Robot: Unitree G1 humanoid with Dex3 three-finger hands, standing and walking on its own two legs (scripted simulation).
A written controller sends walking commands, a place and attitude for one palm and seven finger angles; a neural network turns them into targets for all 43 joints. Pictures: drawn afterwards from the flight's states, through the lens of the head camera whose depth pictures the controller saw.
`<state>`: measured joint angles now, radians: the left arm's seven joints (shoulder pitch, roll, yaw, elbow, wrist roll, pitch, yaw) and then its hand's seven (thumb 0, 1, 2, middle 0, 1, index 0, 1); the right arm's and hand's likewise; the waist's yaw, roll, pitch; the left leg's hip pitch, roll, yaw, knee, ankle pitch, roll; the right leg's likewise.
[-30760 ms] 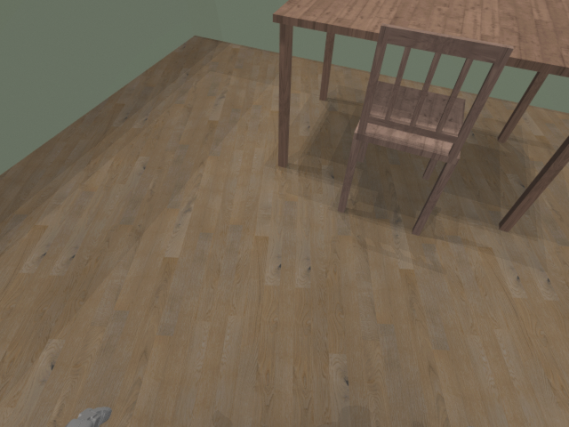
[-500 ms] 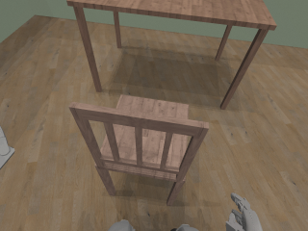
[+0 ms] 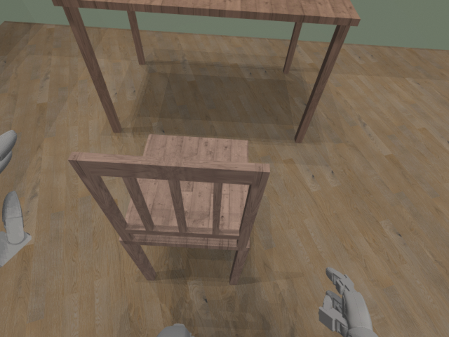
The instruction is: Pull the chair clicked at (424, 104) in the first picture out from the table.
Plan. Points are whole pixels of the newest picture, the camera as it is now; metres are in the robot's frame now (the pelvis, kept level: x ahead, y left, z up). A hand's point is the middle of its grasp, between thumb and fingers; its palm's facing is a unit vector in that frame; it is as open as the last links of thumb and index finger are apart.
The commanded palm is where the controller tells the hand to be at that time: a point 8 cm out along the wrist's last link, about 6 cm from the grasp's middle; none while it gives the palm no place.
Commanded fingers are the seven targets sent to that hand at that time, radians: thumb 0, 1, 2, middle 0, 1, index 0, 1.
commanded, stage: step back with the hand held close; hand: left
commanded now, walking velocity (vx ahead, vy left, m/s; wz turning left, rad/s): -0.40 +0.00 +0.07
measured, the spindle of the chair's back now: (178, 207) +0.40 +0.12 -0.10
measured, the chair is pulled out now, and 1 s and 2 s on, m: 0.66 0.66 0.66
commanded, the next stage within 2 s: stop stepping back and stand still in 0.20 s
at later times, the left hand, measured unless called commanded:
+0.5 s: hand out of the picture +0.07 +0.24 +0.17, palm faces +0.46 -0.77 -0.45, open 7.4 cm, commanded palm +0.02 +0.27 +0.18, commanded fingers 0.00 0.90 0.90 -0.20 -0.30 -0.20 -0.30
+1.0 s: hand out of the picture +0.04 +0.26 +0.16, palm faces +0.52 -0.75 -0.41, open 7.4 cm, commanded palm -0.02 +0.29 +0.18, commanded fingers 0.00 0.90 0.90 -0.20 -0.30 -0.20 -0.30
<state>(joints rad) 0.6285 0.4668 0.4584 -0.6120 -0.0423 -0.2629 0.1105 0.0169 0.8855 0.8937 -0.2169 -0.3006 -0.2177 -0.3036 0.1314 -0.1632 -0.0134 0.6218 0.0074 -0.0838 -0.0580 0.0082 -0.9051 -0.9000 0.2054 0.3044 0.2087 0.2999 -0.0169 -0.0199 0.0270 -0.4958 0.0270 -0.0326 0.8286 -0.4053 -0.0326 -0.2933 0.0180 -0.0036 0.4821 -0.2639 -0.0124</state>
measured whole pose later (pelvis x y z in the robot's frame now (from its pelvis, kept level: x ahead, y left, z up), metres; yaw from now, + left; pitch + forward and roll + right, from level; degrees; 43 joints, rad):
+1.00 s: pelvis -0.14 -0.02 +0.00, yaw +3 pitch +0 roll -1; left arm 0.53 0.35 0.40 -0.42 -0.02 -0.20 0.16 0.02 0.89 0.89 -0.21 -0.30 -0.21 -0.30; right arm 0.26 -0.18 0.01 0.68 0.01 -0.13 -0.07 0.01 -0.91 -0.90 0.20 0.30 0.21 0.30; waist 0.01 0.01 -0.03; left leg -0.22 0.02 0.00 0.51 -0.28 0.01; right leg -0.23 0.01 -0.03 0.42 -0.19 0.00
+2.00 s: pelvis -0.14 -0.03 +0.00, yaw +4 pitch +0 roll +0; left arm 0.29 0.15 0.03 0.84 0.01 0.04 0.05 -0.04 1.03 0.89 -0.21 -0.30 -0.21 -0.30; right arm 0.29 -0.17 0.01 0.92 -0.02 0.01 -0.01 0.00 -0.93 -0.90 0.20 0.30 0.20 0.30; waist 0.00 -0.03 0.06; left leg -0.22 -0.01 -0.01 0.50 -0.28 0.01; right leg -0.26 -0.02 -0.04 0.49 -0.23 0.00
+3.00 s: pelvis -0.13 -0.03 +0.00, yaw +5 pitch +0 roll +0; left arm 0.31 0.13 0.00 1.05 0.01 0.01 0.04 0.01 0.92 0.89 -0.20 -0.30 -0.20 -0.30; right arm 0.33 -0.11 0.01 1.06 -0.01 0.00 -0.03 0.00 -0.92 -0.90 0.20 0.30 0.20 0.30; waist 0.00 0.00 0.06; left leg -0.19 0.00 -0.01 0.45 -0.26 0.00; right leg -0.23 -0.01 -0.05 0.45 -0.22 -0.01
